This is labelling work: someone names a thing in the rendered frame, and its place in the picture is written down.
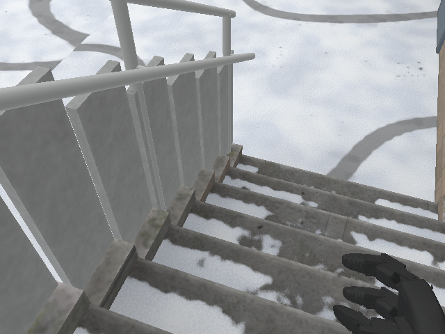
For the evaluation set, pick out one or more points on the right robot hand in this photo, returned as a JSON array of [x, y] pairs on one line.
[[415, 310]]

